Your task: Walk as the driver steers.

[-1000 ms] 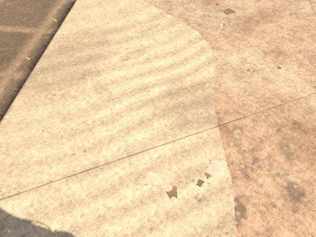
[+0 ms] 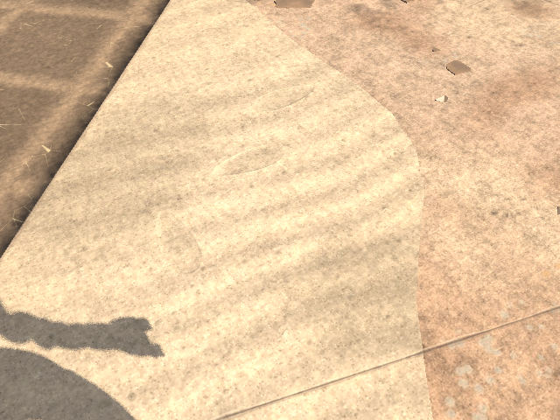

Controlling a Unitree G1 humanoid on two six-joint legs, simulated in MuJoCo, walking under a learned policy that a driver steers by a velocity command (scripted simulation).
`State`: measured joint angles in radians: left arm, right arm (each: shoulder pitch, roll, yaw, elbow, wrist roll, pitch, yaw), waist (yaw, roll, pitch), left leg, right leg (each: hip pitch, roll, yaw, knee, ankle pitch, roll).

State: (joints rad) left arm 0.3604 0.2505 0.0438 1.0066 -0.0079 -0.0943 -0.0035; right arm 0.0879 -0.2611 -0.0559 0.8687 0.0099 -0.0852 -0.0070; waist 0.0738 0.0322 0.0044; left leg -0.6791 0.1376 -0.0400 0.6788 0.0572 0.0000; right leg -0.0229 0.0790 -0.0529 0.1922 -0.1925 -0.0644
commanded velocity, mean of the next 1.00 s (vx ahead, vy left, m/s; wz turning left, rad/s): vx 0.50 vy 0.00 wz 0.00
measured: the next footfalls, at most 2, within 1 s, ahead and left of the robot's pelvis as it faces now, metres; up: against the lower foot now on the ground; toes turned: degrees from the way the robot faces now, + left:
left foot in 0.16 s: +0.28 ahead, +0.15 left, +0.00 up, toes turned +2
right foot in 0.70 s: +0.58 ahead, -0.09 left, +0.00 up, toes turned -3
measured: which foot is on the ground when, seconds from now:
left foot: up 0.00-0.14, down 0.16-0.70, up 0.72-1.00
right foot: down 0.00-0.18, up 0.20-0.68, down 0.70-1.00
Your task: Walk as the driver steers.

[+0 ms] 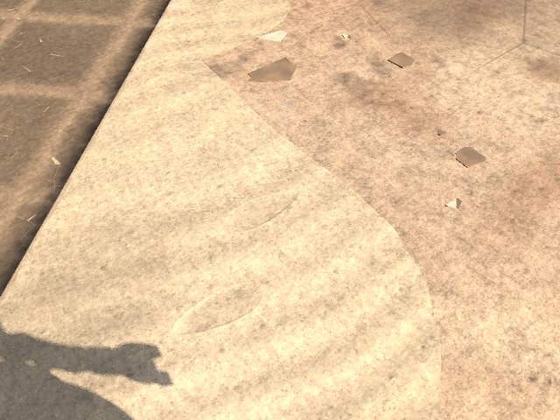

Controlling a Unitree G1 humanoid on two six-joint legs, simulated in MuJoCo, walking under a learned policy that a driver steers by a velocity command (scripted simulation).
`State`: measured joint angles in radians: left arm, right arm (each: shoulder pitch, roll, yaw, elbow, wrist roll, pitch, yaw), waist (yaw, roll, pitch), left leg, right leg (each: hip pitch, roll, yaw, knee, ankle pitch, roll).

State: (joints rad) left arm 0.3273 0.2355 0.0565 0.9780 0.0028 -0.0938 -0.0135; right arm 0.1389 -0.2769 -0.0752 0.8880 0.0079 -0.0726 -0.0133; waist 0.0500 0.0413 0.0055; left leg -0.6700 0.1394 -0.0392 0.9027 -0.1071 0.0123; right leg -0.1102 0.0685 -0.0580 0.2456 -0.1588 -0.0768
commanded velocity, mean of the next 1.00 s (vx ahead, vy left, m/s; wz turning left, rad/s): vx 0.50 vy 0.00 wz -0.45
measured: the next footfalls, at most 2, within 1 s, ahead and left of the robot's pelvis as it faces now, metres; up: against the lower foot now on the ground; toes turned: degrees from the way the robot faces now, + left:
left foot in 0.26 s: +0.33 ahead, +0.16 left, +0.00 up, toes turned -4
right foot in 0.78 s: +0.52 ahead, -0.18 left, +0.00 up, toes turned -27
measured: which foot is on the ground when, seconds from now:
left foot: up 0.00-0.24, down 0.26-0.80, up 0.82-1.00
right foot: down 0.00-0.26, up 0.28-0.76, down 0.78-1.00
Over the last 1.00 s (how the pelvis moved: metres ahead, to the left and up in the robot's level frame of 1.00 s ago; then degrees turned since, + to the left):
0.56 -0.01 0.00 -1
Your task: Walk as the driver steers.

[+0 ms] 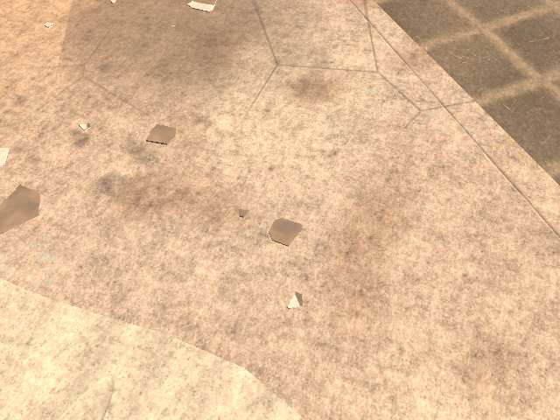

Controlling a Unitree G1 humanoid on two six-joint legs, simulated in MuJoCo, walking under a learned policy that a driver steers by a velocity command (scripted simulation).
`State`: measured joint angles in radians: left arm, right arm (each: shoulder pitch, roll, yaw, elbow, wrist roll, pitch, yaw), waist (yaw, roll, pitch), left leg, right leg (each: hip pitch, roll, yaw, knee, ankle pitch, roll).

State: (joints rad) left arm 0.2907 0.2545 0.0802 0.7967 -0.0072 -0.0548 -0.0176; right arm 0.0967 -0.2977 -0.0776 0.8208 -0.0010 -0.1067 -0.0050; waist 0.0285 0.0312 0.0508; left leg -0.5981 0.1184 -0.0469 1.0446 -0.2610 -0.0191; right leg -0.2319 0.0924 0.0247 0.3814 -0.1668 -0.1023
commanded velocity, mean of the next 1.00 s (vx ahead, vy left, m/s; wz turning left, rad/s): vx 0.50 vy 0.00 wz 0.38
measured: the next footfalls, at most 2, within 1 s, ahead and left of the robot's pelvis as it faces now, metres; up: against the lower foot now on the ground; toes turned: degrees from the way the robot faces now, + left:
left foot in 0.34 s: +0.38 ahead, +0.16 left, +0.00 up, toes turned +7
right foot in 0.80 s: +0.69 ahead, +0.02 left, +0.00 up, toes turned +26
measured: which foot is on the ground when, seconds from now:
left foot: up 0.00-0.32, down 0.34-0.80, up 0.82-1.00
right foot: down 0.00-0.36, up 0.38-0.78, down 0.80-1.00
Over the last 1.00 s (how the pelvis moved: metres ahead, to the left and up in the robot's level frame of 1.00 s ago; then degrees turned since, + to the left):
0.50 -0.09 0.00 -30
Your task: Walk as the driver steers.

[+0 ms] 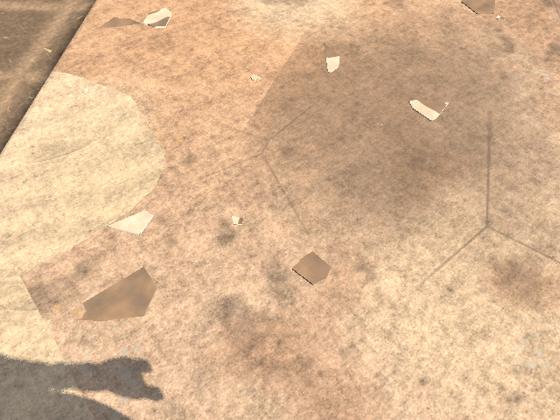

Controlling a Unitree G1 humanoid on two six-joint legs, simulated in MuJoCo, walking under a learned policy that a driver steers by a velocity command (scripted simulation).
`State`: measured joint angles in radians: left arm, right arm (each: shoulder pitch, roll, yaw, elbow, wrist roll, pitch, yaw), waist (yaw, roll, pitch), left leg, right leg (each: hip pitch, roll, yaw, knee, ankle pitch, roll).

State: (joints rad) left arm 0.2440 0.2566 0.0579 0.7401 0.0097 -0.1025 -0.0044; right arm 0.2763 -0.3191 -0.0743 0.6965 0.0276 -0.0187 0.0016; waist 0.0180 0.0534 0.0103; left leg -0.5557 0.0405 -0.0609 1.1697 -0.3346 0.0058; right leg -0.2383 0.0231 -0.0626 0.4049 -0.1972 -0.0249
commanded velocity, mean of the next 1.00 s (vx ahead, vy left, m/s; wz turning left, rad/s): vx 0.50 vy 0.00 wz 0.17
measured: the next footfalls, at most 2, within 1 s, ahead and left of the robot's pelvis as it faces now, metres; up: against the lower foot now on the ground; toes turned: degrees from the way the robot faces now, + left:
left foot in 0.32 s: +0.32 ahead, +0.17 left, +0.00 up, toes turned +9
right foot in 0.84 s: +0.65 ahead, -0.02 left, +0.00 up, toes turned +7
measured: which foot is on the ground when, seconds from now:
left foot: up 0.00-0.30, down 0.32-0.86, up 0.88-1.00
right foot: down 0.00-0.32, up 0.34-0.82, down 0.84-1.00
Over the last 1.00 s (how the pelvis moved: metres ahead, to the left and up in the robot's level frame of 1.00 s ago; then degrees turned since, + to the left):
0.60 0.10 0.00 29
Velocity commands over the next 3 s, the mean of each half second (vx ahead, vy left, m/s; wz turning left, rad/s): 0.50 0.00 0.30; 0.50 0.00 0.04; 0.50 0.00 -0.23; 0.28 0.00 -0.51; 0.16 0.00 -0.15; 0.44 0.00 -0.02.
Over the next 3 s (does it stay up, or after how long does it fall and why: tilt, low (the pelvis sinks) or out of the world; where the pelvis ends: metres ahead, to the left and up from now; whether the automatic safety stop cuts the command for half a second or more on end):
stays up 1.33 0.02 -0.02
